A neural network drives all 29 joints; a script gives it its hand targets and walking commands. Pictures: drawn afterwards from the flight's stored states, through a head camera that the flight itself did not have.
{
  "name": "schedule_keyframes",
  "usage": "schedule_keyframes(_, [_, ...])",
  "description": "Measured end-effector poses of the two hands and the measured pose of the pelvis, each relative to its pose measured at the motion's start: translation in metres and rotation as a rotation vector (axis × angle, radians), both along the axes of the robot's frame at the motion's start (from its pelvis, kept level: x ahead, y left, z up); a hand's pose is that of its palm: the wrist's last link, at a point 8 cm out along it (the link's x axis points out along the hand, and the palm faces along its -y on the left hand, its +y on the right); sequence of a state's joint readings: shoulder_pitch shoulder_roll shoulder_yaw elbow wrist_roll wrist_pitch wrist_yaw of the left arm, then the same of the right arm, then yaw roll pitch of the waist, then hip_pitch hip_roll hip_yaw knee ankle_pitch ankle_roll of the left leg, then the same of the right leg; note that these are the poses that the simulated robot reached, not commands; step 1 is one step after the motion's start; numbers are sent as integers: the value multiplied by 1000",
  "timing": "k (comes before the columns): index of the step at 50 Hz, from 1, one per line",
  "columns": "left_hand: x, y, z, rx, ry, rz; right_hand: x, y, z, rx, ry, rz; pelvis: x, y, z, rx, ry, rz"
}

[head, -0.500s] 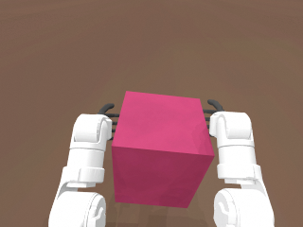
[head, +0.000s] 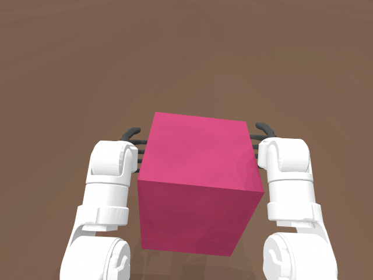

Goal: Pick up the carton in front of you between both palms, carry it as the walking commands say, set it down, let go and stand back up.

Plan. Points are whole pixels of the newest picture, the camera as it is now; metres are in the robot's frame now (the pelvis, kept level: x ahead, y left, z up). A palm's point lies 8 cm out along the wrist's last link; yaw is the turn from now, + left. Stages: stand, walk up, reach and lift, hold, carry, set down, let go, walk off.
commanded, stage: carry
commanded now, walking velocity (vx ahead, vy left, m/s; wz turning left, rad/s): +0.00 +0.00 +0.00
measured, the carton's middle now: (193, 185) +0.34 +0.00 +0.03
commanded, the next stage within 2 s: none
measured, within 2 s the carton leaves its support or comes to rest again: neither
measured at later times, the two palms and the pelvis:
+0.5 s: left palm (126, 153) +0.35 +0.14 +0.13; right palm (268, 149) +0.36 -0.15 +0.14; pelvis +0.01 +0.00 +0.00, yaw +0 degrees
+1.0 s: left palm (131, 98) +0.47 +0.15 +0.18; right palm (257, 88) +0.51 -0.14 +0.19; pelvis +0.12 +0.00 +0.00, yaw -2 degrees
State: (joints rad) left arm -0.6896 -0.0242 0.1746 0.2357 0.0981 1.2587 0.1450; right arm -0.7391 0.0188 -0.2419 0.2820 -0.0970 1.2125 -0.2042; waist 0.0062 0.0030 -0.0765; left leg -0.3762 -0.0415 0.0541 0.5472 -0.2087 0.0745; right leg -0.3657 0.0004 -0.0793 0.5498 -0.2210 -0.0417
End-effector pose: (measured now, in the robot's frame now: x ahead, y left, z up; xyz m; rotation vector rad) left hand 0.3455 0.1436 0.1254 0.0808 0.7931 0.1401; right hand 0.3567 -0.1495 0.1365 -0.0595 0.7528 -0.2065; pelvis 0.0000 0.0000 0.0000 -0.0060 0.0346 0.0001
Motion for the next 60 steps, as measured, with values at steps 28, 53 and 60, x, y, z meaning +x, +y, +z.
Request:
schedule_keyframes(28, [8,0,4,0,-15,-1,9,0,5,0,-15,-2,8,-1,0,0,2,-3])
schedule_keyframes(53, [160,20,55,33,-22,51,186,23,55,48,-25,51,153,12,11,29,31,-41])
schedule_keyframes(60, [283,37,61,-11,-13,27,274,36,46,65,-14,-42,245,56,28,83,43,-20])
